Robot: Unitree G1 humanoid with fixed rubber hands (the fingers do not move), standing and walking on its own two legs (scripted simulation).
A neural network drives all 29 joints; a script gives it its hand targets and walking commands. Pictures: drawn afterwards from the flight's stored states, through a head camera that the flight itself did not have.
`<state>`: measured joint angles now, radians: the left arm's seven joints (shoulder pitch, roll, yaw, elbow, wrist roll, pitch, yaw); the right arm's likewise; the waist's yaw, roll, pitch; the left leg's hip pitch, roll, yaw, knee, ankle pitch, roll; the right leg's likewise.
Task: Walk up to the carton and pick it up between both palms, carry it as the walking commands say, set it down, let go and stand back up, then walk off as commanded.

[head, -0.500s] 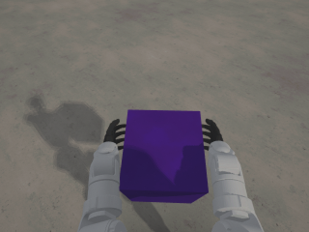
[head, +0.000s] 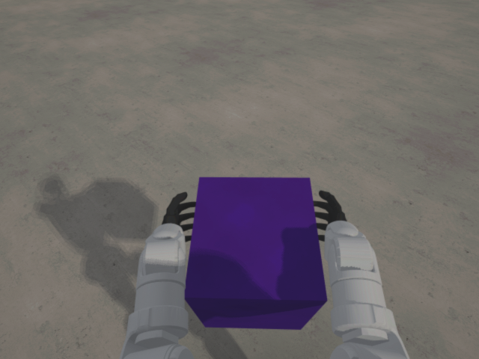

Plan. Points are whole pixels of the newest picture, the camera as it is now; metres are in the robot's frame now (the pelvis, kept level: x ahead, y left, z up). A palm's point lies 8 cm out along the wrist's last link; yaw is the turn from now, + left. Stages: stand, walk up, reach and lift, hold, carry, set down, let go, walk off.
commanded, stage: reach and lift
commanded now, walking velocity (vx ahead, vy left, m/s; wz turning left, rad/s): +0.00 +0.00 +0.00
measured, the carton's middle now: (253, 258) +0.30 +0.01 -0.03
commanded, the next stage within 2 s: hold in 0.80 s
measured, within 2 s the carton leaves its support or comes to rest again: neither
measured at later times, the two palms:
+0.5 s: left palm (174, 231) +0.31 +0.15 +0.05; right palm (336, 232) +0.31 -0.14 +0.05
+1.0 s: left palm (172, 238) +0.29 +0.15 +0.05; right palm (338, 238) +0.30 -0.14 +0.05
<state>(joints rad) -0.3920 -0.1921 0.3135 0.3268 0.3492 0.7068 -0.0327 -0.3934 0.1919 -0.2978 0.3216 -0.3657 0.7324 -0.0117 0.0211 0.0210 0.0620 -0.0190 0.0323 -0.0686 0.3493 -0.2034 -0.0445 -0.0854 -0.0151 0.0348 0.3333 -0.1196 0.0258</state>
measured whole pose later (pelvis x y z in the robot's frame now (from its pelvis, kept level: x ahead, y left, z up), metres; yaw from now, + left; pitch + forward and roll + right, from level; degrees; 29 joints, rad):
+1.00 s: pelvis +0.00 +0.00 +0.00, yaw +0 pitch -8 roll +0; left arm -0.32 -0.17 0.22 0.27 0.31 0.75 -0.01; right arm -0.31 0.17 -0.22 0.24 -0.32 0.77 -0.02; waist 0.01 0.02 0.06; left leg -0.01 0.02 -0.08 0.36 -0.21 -0.04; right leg -0.07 -0.02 0.03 0.33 -0.12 0.03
